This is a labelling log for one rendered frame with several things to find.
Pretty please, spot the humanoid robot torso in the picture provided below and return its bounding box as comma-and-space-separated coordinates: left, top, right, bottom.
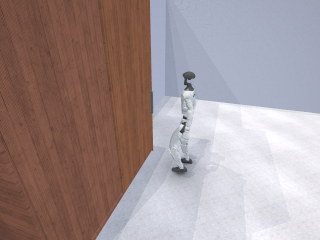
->
181, 89, 195, 125

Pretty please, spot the robot right shin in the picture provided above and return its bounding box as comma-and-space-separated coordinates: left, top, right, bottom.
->
179, 141, 189, 161

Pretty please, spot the robot left hand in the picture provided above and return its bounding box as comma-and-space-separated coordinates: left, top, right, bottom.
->
181, 131, 190, 145

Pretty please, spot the wardrobe door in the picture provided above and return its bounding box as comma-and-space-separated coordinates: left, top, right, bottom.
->
0, 0, 122, 240
97, 0, 153, 194

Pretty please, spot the left robot upper arm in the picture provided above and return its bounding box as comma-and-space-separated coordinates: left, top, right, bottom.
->
183, 91, 194, 114

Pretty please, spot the handle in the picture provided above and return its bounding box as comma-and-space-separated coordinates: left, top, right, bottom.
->
148, 91, 154, 114

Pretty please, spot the robot left forearm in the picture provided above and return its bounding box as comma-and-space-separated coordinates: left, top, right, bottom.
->
184, 110, 193, 133

